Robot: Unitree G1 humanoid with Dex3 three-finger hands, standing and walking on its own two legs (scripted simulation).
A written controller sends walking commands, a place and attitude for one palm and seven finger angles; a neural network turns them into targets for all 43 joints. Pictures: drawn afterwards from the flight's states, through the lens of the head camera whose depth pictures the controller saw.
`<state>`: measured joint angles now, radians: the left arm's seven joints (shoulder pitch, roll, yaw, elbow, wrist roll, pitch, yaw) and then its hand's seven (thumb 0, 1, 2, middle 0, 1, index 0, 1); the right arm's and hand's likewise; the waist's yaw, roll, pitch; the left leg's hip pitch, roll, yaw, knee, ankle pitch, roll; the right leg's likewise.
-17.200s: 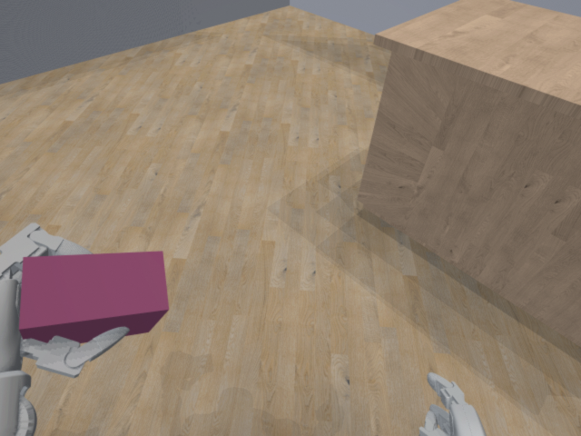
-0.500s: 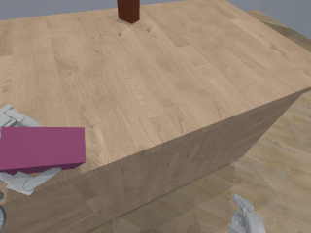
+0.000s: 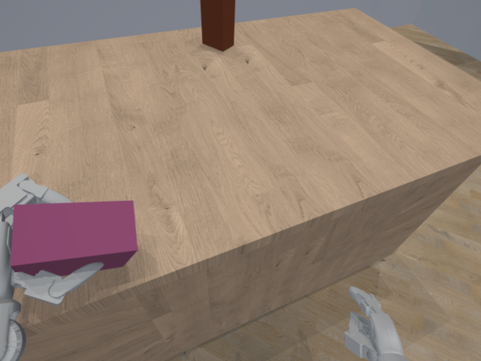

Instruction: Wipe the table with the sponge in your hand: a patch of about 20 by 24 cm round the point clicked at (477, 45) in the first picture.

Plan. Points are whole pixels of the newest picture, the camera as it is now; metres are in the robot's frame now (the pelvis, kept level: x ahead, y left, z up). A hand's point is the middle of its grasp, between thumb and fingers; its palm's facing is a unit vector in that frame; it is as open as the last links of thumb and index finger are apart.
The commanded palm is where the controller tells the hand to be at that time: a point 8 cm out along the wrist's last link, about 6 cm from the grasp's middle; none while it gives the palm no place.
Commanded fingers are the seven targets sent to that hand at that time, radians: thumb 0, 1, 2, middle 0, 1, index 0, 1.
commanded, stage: come to a stop and stand still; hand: left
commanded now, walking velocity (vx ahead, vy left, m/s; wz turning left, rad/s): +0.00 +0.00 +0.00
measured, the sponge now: (94, 239) +0.23 +0.21 +0.14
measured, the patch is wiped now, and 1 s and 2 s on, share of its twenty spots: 0.00 0.00 0.00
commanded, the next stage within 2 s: look again from close up in 0.68 s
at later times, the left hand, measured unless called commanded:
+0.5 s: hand (1, 241) +0.21 +0.31 +0.16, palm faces +0.39 -0.84 -0.37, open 10.2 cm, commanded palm +0.15 +0.34 +0.17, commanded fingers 0.00 0.10 1.30 -1.20 -1.60 -1.20 -1.60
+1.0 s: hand (3, 219) +0.22 +0.30 +0.18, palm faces +0.40 -0.81 -0.42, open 10.2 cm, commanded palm +0.15 +0.32 +0.17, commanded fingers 0.00 0.10 1.30 -1.20 -1.60 -1.20 -1.60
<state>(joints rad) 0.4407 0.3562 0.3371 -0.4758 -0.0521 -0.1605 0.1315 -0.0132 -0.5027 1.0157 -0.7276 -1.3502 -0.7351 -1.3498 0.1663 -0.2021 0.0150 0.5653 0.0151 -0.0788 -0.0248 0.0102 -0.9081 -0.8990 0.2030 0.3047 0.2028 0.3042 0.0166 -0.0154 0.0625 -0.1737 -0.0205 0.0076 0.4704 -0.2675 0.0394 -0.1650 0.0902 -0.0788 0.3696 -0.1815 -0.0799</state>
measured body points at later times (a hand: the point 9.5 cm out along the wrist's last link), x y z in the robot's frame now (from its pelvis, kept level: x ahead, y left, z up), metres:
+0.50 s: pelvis +0.00 +0.06 +0.00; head +0.02 +0.08 +0.45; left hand +0.18 +0.35 +0.18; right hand +0.17 -0.16 -0.08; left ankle -0.01 +0.09 -0.74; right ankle +0.02 -0.06 -0.74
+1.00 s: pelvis -0.02 +0.05 -0.01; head +0.01 +0.05 +0.44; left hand +0.20 +0.34 +0.21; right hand +0.16 -0.18 -0.08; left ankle -0.01 +0.09 -0.74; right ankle +0.01 -0.06 -0.74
